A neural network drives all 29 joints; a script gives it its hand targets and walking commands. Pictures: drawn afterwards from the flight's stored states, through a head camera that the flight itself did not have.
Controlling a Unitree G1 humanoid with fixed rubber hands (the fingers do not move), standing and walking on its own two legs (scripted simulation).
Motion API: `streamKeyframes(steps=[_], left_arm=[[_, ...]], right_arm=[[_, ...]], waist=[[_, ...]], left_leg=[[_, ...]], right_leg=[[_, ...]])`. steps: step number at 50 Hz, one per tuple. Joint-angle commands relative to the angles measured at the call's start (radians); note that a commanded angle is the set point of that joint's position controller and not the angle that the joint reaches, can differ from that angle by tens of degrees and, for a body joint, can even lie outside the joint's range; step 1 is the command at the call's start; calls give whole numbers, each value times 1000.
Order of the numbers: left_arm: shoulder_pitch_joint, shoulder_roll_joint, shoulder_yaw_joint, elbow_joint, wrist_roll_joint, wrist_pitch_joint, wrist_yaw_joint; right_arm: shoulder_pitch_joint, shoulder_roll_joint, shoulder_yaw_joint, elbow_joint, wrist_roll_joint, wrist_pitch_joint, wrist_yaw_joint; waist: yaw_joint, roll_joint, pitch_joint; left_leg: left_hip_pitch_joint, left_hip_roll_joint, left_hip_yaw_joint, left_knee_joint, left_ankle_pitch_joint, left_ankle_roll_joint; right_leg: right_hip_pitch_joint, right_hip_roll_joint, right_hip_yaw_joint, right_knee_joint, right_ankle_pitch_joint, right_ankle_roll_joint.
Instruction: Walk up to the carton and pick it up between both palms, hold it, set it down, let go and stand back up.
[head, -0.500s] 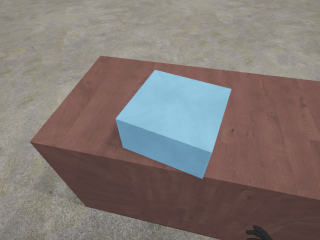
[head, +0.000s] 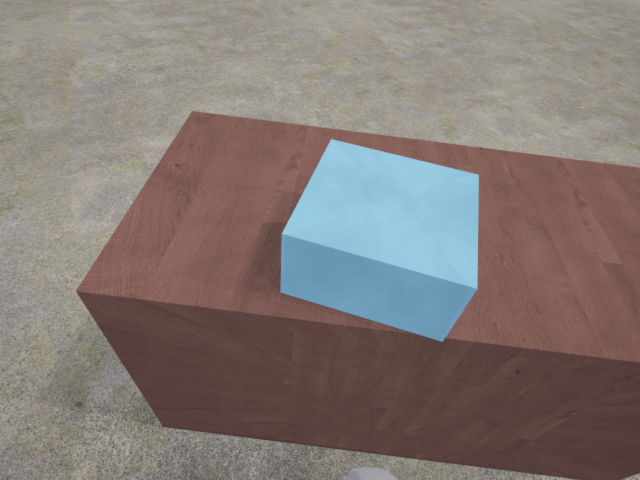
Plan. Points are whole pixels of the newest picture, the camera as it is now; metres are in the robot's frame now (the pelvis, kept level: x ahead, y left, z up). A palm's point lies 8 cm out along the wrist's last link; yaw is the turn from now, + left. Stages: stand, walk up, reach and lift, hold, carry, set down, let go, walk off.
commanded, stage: walk up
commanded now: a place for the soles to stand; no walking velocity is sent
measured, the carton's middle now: (382, 232) +0.52 -0.11 +0.00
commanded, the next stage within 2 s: stand in 1.52 s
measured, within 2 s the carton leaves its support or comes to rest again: neither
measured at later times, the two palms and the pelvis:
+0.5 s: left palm out of the picture +0.13 +0.21 -0.07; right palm out of the picture +0.08 -0.33 -0.11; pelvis +0.02 -0.06 +0.00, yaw -8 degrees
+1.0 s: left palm (162, 457) +0.18 +0.19 -0.08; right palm out of the picture +0.13 -0.32 -0.08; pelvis +0.04 -0.05 +0.01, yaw -8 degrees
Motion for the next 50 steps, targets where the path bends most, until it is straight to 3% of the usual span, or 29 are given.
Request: streamKeyframes(steps=[1,5,6,8,10,11,12,13,14,15,16,17,18,19,20,22,24,26,27,28,29,30,31,33,34,40,50], left_arm=[[61,69,32,-64,0,8,-29],[31,29,18,-77,-27,-12,-44],[39,19,17,-79,-34,-23,-44],[47,26,23,-74,-34,-36,-43],[128,39,36,-47,-31,-60,-34],[164,66,47,-26,-32,-69,-28],[191,87,55,-12,-33,-75,-22],[191,131,65,-14,-22,-75,-13],[94,195,68,-64,-20,-74,2],[49,222,82,-43,-27,-64,11],[-20,167,62,-51,-37,-63,10],[-19,102,36,-60,-39,-72,8],[13,76,20,-66,-31,-79,10],[43,71,14,-68,-24,-85,12],[57,81,16,-64,-20,-85,11],[28,87,15,-61,-20,-73,6],[-6,79,6,-77,-21,-64,3],[-28,79,-5,-83,-32,-57,2],[-27,69,-10,-91,-41,-57,0],[-12,47,-20,-99,-53,-59,-5],[12,3,-32,-117,-66,-63,-10],[38,-3,-33,-103,-63,-50,-3],[57,4,-30,-90,-47,-46,-1],[8,71,-15,-76,-42,-64,-5],[-15,100,-8,-76,-43,-70,-8],[-31,55,-23,-76,-41,-80,-5],[-70,42,-20,-80,-47,-81,-13]], right_arm=[[0,-182,-49,-79,-18,-38,-32],[14,-206,-52,-81,-12,-30,-19],[9,-212,-50,-82,-6,-22,-10],[8,-226,-54,-87,-3,-8,0],[-16,-216,-40,-90,14,7,11],[-8,-188,-28,-96,15,10,15],[25,-143,-13,-96,20,11,22],[44,-76,7,-118,28,11,32],[38,-63,12,-147,53,21,30],[16,-140,-18,-133,52,41,20],[27,-160,-24,-121,52,46,22],[17,-160,-19,-114,53,35,24],[8,-153,-15,-110,49,17,22],[20,-140,-10,-105,36,6,18],[39,-120,-4,-100,23,3,13],[62,-100,4,-100,14,-1,5],[71,-103,1,-91,24,-9,4],[87,-108,-5,-83,28,-18,7],[74,-126,-9,-87,23,-18,7],[71,-154,-15,-93,15,-20,5],[23,-208,-24,-107,7,-18,2],[-29,-232,-31,-102,36,-5,7],[-90,-213,-23,-113,43,2,19],[-77,-128,4,-126,52,1,34],[-37,-114,9,-128,56,-3,33],[-18,-144,-6,-113,50,-8,36],[-39,-148,-6,-105,43,-8,33]], waist=[[0,166,0],[-24,276,-32],[-24,321,-44],[-19,350,-52],[36,285,-71],[57,198,-73],[66,89,-107],[72,-89,-104],[74,-172,-27],[76,-130,49],[45,-148,108],[55,-134,129],[63,-142,100],[61,-157,52],[60,-165,14],[51,-195,-53],[35,-183,-114],[14,-123,-158],[12,-76,-173],[12,-18,-208],[32,118,-209],[65,148,-166],[97,198,-115],[54,195,-70],[32,183,-64],[25,121,-95],[18,17,-83]], left_leg=[[117,309,-347,-366,-289,172],[132,263,-211,-346,-294,158],[103,239,-171,-330,-304,155],[56,230,-128,-286,-284,145],[-42,202,-54,-169,-264,100],[-85,179,-19,-76,-247,68],[-127,154,31,27,-274,34],[-209,81,98,186,-333,-20],[-258,24,5,272,-389,-65],[-137,47,-94,356,-379,-47],[-124,55,-105,337,-327,-49],[-182,52,-98,264,-287,-58],[-236,42,-89,219,-278,-62],[-247,36,-85,215,-276,-62],[-219,31,-77,216,-277,-64],[-118,15,-60,117,-260,-68],[6,-19,-31,-18,-103,-62],[136,-43,-12,-179,153,-44],[197,-19,-59,-202,237,-23],[271,46,-136,-188,280,11],[263,165,-288,-217,240,64],[57,221,-303,-251,76,131],[-38,192,-274,-251,-34,114],[-3,67,-146,-202,48,33],[30,52,-133,-192,105,22],[108,67,-144,-163,196,24],[93,60,-140,-174,79,12]], right_leg=[[-144,-43,74,-10,39,15],[-58,-67,-13,-270,-34,25],[1,-64,-42,-348,-60,23],[98,-58,-81,-450,-48,14],[280,-32,-126,-630,175,-10],[341,-14,-123,-685,251,-17],[392,-38,-60,-687,261,-26],[372,-152,176,-751,59,-85],[169,-317,511,-897,-275,-202],[-45,-375,531,-968,-465,-281],[-76,-333,464,-976,-419,-271],[34,-270,364,-938,-201,-237],[161,-236,296,-872,98,-209],[241,-238,268,-812,342,-201],[268,-247,256,-775,461,-207],[281,-235,216,-716,583,-215],[274,-194,127,-649,679,-191],[243,-168,78,-569,655,-150],[197,-171,76,-541,600,-118],[130,-160,65,-511,483,-85],[67,-103,21,-466,298,-41],[214,-68,-41,-503,71,-31],[275,-96,-11,-586,83,-40],[238,-125,53,-635,262,-46],[204,-126,49,-623,317,-47],[200,-113,40,-653,328,-46],[188,-112,37,-690,266,-53]])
